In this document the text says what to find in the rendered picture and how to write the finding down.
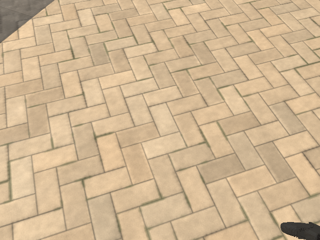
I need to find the right robot hand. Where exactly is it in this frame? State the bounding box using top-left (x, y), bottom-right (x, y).
top-left (280, 222), bottom-right (320, 240)

